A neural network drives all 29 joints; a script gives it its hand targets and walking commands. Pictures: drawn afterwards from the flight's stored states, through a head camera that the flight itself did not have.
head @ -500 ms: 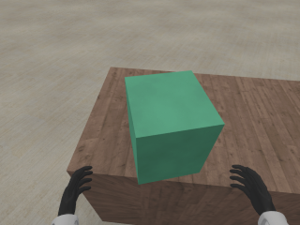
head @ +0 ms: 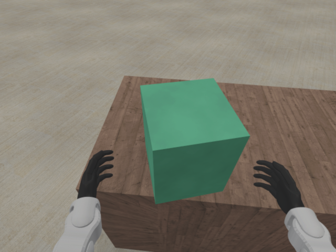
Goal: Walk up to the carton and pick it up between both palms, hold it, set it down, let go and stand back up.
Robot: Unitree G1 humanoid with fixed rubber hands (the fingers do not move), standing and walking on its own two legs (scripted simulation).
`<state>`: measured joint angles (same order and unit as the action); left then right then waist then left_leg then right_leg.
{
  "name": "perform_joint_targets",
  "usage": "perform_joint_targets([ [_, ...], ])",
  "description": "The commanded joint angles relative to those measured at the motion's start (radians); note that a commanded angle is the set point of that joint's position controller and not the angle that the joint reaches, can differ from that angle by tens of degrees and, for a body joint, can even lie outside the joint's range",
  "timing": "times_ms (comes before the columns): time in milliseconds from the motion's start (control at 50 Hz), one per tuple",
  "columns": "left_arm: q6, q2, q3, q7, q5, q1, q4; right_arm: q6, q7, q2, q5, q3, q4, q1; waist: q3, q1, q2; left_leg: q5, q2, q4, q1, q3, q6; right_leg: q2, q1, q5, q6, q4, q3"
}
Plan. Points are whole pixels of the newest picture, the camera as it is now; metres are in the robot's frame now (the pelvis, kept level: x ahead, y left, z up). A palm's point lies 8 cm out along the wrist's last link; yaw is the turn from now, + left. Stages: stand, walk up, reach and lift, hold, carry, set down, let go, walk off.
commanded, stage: reach and lift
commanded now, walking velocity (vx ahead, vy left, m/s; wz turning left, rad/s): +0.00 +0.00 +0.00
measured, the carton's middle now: (184, 141) +0.39 -0.02 +0.04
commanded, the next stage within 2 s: none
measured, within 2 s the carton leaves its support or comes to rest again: neither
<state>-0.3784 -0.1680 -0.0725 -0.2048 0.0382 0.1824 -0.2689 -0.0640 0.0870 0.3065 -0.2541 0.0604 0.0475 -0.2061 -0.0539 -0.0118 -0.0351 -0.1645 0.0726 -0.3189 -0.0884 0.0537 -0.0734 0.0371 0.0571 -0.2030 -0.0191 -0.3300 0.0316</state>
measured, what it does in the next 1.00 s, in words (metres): stands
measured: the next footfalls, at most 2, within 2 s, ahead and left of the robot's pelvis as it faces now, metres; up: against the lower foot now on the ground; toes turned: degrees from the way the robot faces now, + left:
none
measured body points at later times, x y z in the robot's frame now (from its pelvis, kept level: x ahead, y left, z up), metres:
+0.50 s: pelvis +0.00 +0.00 +0.00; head -0.01 +0.01 +0.45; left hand +0.29 +0.19 +0.13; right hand +0.31 -0.23 +0.12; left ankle +0.01 +0.17 -0.75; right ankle -0.01 -0.11 -0.75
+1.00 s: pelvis -0.01 +0.00 +0.00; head -0.01 +0.01 +0.45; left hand +0.34 +0.19 +0.17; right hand +0.38 -0.23 +0.17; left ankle +0.01 +0.17 -0.75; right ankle -0.01 -0.11 -0.75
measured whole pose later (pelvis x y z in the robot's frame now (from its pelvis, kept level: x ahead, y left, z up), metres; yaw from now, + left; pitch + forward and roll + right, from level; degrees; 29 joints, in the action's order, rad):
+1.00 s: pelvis -0.01 +0.00 +0.00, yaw +0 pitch -4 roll +0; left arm -0.82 -0.17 0.08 -0.20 0.04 -0.44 -0.14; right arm -0.38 0.02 0.45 -0.41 0.06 0.35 0.54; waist -0.05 -0.01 -0.04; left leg -0.15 0.07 -0.32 -0.10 0.05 -0.07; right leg 0.04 0.08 -0.20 -0.02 -0.36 0.04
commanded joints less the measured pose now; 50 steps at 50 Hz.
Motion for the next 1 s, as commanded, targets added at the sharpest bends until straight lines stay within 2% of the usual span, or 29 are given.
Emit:
perform_joint_targets([
  [0,-0.067,0.105,0.035,-0.002,0.078,-0.181,-0.263,-0.017,-0.060,0.195,-0.106,0.025,-0.272,0.301,0.145,-0.020,0.016,0.188,-0.076,0.071,0.161,-0.101,0.035,0.012,0.123,0.203,0.019,0.083,0.023],
  [40,-0.087,0.098,0.050,-0.001,0.080,-0.219,-0.316,-0.032,-0.070,0.207,-0.117,0.020,-0.296,0.338,0.183,-0.022,0.019,0.240,-0.078,0.056,0.167,-0.100,0.030,0.013,0.103,0.278,0.026,0.064,0.025],
  [120,-0.131,0.084,0.072,0.003,0.084,-0.278,-0.365,-0.072,-0.086,0.228,-0.140,0.012,-0.279,0.402,0.214,-0.020,0.025,0.291,-0.079,0.044,0.183,-0.102,0.024,0.013,0.088,0.344,0.034,0.051,0.031],
  [220,-0.209,0.074,0.118,0.013,0.081,-0.340,-0.296,-0.127,-0.098,0.243,-0.158,-0.004,-0.210,0.490,0.172,-0.021,0.001,0.242,-0.077,0.060,0.157,-0.101,0.039,0.006,0.092,0.326,0.039,0.057,0.038],
  [420,-0.321,0.044,0.200,0.012,0.080,-0.561,-0.184,-0.209,-0.097,0.273,-0.183,-0.019,-0.061,0.747,0.182,-0.039,-0.008,0.150,-0.069,0.076,0.107,-0.092,0.059,0.002,0.110,0.269,0.035,0.050,0.044],
  [500,-0.355,0.037,0.205,0.016,0.087,-0.647,-0.138,-0.233,-0.090,0.289,-0.195,-0.025,0.010,0.844,0.206,-0.031,-0.004,0.136,-0.068,0.074,0.103,-0.087,0.062,0.005,0.107,0.258,0.030,0.050,0.040],
  [620,-0.382,0.007,0.235,0.013,0.094,-0.741,-0.120,-0.248,-0.090,0.318,-0.220,-0.045,0.036,0.961,0.286,-0.043,-0.011,0.192,-0.079,0.057,0.103,-0.089,0.060,0.006,0.068,0.348,0.039,0.036,0.041],
  [740,-0.406,-0.011,0.256,0.009,0.091,-0.853,-0.050,-0.271,-0.083,0.339,-0.230,-0.058,0.136,1.079,0.298,-0.051,-0.003,0.176,-0.081,0.057,0.081,-0.086,0.059,0.004,0.078,0.337,0.041,0.032,0.040],
  [800,-0.410,-0.021,0.260,0.007,0.101,-0.907,-0.041,-0.274,-0.079,0.349,-0.235,-0.063,0.150,1.143,0.334,-0.052,-0.006,0.183,-0.082,0.051,0.077,-0.085,0.057,0.004,0.064,0.351,0.042,0.025,0.038],
  [980,-0.423,-0.054,0.289,-0.001,0.092,-1.059,0.065,-0.289,-0.064,0.368,-0.246,-0.086,0.274,1.319,0.386,-0.076,0.000,0.172,-0.083,0.044,0.038,-0.084,0.060,0.002,0.050,0.353,0.048,0.009,0.033],
])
